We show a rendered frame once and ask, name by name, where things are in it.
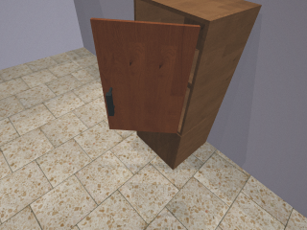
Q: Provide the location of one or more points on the handle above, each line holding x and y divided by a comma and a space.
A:
109, 102

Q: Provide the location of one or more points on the cupboard door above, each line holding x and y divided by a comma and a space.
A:
148, 66

